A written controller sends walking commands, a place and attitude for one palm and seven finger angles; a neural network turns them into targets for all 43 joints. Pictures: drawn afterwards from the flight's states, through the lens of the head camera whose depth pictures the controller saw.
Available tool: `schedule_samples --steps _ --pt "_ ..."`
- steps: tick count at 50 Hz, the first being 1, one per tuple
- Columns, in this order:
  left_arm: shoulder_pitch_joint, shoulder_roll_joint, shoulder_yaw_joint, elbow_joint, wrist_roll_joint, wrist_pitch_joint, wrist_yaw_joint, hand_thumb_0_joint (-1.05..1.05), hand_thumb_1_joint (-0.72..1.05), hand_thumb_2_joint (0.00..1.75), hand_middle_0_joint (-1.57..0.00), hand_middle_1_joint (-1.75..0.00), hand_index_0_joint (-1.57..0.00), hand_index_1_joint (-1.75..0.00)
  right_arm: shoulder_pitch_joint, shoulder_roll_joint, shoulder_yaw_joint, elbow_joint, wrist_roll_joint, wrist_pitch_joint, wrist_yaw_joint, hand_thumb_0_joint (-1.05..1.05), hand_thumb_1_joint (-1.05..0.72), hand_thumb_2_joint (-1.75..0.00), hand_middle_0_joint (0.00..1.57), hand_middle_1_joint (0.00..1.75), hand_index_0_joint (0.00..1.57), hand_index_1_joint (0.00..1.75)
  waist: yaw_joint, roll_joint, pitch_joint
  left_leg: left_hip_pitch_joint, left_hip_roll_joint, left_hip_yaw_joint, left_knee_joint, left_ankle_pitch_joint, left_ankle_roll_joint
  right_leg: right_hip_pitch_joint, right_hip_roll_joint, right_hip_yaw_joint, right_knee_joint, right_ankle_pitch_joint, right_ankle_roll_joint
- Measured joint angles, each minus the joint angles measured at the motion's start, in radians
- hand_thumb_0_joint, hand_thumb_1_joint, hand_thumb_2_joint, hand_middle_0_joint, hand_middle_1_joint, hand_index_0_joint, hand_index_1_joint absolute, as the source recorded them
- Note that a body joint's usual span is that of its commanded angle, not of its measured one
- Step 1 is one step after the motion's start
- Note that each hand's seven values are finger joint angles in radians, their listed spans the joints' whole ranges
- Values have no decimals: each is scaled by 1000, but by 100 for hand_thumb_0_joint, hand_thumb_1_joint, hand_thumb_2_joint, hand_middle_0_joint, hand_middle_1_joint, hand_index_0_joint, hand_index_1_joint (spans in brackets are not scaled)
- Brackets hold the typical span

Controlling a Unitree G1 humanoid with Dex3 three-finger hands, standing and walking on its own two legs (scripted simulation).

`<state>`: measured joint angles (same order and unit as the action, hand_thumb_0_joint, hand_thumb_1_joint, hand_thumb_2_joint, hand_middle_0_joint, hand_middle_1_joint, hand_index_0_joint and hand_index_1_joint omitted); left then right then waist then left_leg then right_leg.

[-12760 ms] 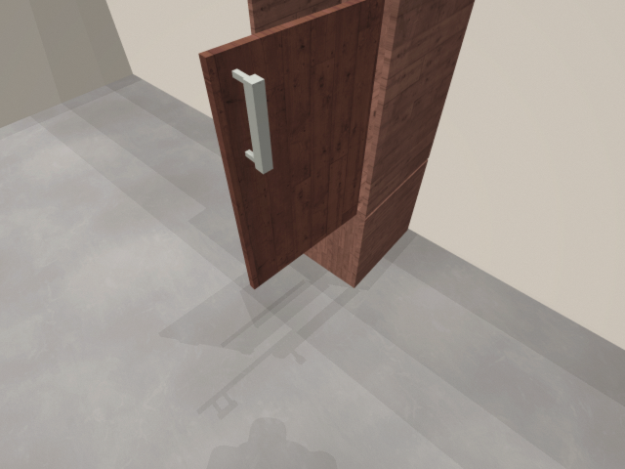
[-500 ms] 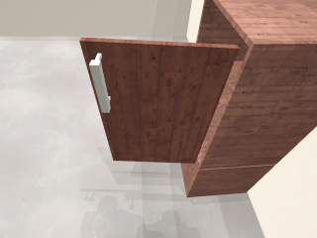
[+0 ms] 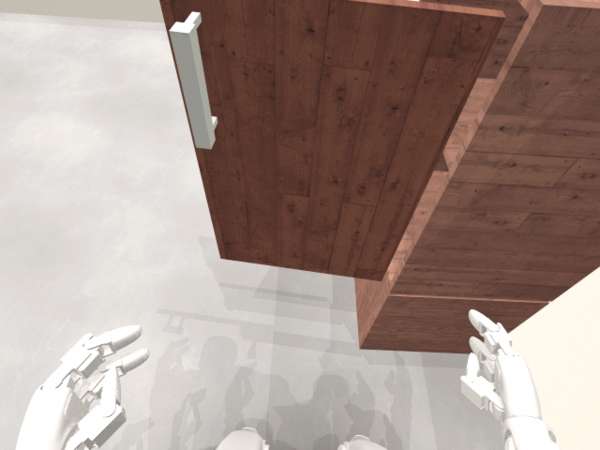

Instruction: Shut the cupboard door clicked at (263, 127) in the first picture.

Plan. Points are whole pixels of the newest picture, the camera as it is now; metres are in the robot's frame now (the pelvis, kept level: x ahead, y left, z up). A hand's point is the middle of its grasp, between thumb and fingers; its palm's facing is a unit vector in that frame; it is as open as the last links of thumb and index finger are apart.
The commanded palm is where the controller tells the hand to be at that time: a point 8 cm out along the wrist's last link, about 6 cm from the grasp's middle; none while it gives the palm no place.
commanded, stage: raise the hand and make a fist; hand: left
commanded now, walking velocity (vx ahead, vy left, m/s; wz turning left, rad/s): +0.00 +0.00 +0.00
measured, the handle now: (200, 85) +0.51 +0.21 +0.20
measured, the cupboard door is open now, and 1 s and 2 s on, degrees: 84 84 84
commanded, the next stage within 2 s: bring the fist close to the handle in 1.40 s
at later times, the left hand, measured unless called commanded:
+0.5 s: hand (130, 308) +0.23 +0.21 +0.13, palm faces +0.05 -1.00 -0.05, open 3.5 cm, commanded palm +0.20 +0.26 +0.13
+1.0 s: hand (105, 238) +0.26 +0.22 +0.19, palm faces +0.03 -1.00 -0.09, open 3.1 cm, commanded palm +0.23 +0.27 +0.20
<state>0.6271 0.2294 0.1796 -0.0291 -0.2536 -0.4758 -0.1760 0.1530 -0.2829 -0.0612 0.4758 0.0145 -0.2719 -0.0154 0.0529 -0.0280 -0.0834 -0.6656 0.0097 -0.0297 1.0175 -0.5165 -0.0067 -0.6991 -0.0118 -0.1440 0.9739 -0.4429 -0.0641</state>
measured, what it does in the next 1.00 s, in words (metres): rises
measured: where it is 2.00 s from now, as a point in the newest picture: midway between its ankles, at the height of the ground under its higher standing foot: outside the picture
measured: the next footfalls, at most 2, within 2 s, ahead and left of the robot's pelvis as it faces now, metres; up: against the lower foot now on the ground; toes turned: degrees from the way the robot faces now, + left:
none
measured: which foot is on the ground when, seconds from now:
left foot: down 0.00-1.00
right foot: down 0.00-1.00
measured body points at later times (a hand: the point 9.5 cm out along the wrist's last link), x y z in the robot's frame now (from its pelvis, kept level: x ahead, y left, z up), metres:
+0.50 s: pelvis +0.02 +0.02 +0.03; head +0.06 +0.01 +0.48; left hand +0.22 +0.26 +0.13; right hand +0.17 -0.23 -0.06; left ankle +0.00 +0.12 -0.68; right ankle +0.03 -0.08 -0.68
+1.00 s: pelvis +0.03 +0.03 +0.05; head +0.01 +0.02 +0.50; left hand +0.26 +0.28 +0.19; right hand +0.22 -0.17 -0.01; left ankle +0.00 +0.12 -0.68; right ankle +0.03 -0.08 -0.68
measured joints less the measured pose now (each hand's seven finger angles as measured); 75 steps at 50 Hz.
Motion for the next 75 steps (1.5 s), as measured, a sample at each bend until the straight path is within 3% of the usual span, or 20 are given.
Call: schedule_samples --steps 4,6,8,10,13,15,19,22,24,29,37,42,48,52,56,63,71,75 --pt "-87 -18 -19 -106 -59 -98 -46 3 90 90 -57 -71 -58 -70 -26 7 45 40 9 -25 -25 1 -91 -90 19 29 20 30 21 49 4 -38 0 -32 50 -18 -2 -16 -1 -31 24 -13 -2" --pt "-173 -22 -49 -123 -60 -78 -100 2 90 90 -60 -75 -61 -74 -28 29 73 56 17 -20 -35 1 -91 -90 19 29 20 30 18 62 8 -39 1 -33 53 -19 -3 -17 0 -32 24 -13 -1" --pt "-248 -7 -72 -111 -40 7 -149 2 90 90 -64 -79 -65 -78 -16 59 97 62 27 1 -41 1 -91 -90 20 29 21 30 4 64 11 -23 3 -22 30 -13 -6 -8 3 -21 9 -6 0" --pt "-287 14 -83 -90 -23 140 -172 1 90 90 -68 -83 -69 -82 10 86 112 56 35 30 -43 1 -91 -90 20 29 21 30 -19 66 16 11 3 -4 -12 1 0 14 4 -3 -21 6 4" --pt "-255 24 -57 -103 -30 306 -132 1 90 90 -74 -89 -74 -88 64 112 114 46 36 69 -46 1 -91 -90 20 30 21 30 -54 66 18 82 1 28 -93 23 7 65 6 30 -78 26 14" --pt "-200 14 -19 -139 -49 339 -72 2 90 90 -77 -93 -78 -92 103 114 104 47 33 81 -47 1 -91 -90 20 30 21 30 -64 65 15 127 0 43 -140 34 10 100 9 45 -114 36 19" --pt "-113 -2 48 -221 -59 264 15 2 90 90 -85 -101 -85 -100 167 89 76 70 25 69 -41 1 -91 -90 20 30 21 30 -48 59 7 173 -6 49 -190 46 17 144 6 52 -159 46 26" --pt "-102 -8 46 -247 -54 198 7 2 90 90 -90 -107 -90 -106 180 50 69 91 25 46 -37 1 -91 -90 20 29 21 30 -33 62 9 177 -13 37 -192 48 24 159 -2 41 -171 48 33" --pt "-116 -17 15 -244 -50 192 -21 2 90 90 -93 -111 -94 -110 169 25 67 100 29 30 -41 1 -91 -90 20 29 21 30 -28 69 18 180 -17 30 -188 49 30 170 -5 34 -178 52 38" --pt "-165 6 -57 -218 -15 262 -55 2 90 90 -103 -121 -104 -120 120 17 70 100 37 -1 -63 1 -91 -90 20 29 21 30 -33 65 23 214 -22 36 -212 60 39 204 -9 40 -205 67 46" --pt "-251 32 23 -259 -38 334 15 2 89 90 -118 -137 -119 -136 88 57 104 79 42 -22 -56 1 -91 -90 20 29 20 30 -23 63 5 323 -21 40 -291 82 41 313 -3 45 -287 93 51" --pt "-303 18 10 -263 -31 447 -15 2 90 90 -125 -145 -125 -144 81 57 128 84 48 -13 -52 1 -91 -90 20 29 21 30 -5 81 9 379 -26 37 -340 102 46 374 -6 43 -342 115 58" --pt "-349 52 1 -257 -17 557 -20 2 90 90 -128 -149 -129 -148 73 64 144 101 44 11 -63 1 -91 -90 20 30 21 30 -1 75 35 433 -31 41 -399 132 48 422 -8 47 -388 138 59" --pt "-407 70 50 -261 -26 557 -2 2 89 90 -129 -150 -130 -149 77 66 147 127 45 9 -63 1 -91 -90 20 30 21 30 2 69 42 465 -30 39 -430 146 44 453 -6 45 -417 150 56" --pt "-441 52 79 -248 -47 567 -19 2 90 90 -130 -150 -130 -149 80 55 144 145 51 9 -58 1 -91 -90 20 30 21 30 -1 79 34 482 -30 39 -450 155 43 471 -5 45 -438 159 55" --pt "-370 30 26 -239 -25 653 -31 1 90 90 -130 -150 -130 -149 71 45 127 129 52 35 -60 1 -91 -90 20 30 21 30 -16 74 48 489 -28 49 -465 166 41 467 -2 56 -439 166 52" --pt "-382 39 55 -278 -20 514 25 2 90 90 -130 -150 -130 -149 80 47 123 154 45 5 -56 1 -91 -90 20 29 21 30 -3 66 44 499 -18 39 -461 164 29 482 7 45 -441 164 41" --pt "-412 32 52 -226 -31 545 -8 2 90 90 -130 -150 -131 -150 70 42 127 159 55 11 -59 1 -91 -90 20 29 21 30 -6 84 45 497 -17 37 -460 166 28 482 8 42 -442 166 40"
